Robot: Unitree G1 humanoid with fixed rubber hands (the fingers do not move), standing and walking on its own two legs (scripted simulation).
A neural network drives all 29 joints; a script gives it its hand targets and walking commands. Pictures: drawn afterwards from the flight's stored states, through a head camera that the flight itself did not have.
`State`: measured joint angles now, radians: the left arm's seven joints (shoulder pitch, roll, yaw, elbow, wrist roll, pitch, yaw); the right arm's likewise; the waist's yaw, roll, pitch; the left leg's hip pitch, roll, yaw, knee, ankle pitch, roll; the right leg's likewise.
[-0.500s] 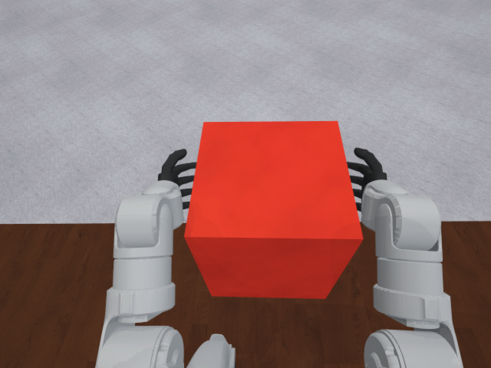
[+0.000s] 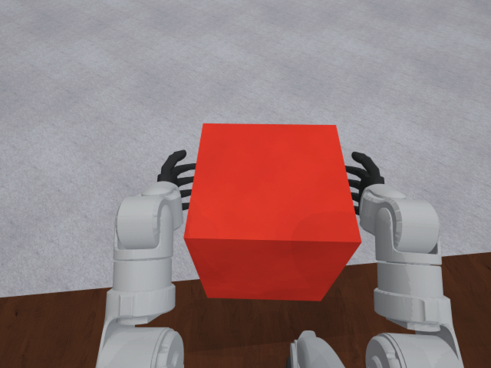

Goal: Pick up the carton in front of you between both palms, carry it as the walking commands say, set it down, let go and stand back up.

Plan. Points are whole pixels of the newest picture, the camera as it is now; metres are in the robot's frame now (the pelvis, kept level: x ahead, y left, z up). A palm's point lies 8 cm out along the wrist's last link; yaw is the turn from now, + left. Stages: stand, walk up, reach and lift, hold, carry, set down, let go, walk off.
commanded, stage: carry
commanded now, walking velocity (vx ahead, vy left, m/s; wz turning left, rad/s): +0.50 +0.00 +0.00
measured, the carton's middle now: (266, 218) +0.36 -0.02 +0.02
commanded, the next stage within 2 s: none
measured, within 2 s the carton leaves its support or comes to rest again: neither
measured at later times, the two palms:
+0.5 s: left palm (185, 106) +0.61 +0.14 +0.06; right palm (324, 100) +0.63 -0.16 +0.06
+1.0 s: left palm (188, 50) +0.86 +0.16 +0.05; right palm (301, 50) +0.85 -0.14 +0.05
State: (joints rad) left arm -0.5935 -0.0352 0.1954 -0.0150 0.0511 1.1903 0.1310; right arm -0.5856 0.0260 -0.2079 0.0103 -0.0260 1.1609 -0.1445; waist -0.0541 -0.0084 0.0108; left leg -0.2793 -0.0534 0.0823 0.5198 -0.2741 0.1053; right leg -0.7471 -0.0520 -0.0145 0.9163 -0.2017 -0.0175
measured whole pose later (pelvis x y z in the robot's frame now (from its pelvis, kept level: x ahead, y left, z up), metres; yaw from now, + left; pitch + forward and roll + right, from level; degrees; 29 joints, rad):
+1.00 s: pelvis +0.61 +0.02 -0.03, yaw -1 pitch +4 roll -1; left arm -0.11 -0.13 0.09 -0.28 0.12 1.21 0.08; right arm -0.11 0.13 -0.10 -0.26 -0.11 1.20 -0.09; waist -0.03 -0.01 -0.15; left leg -0.15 -0.02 0.15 0.30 -0.20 0.08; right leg -0.62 -0.11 -0.07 0.75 -0.17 0.03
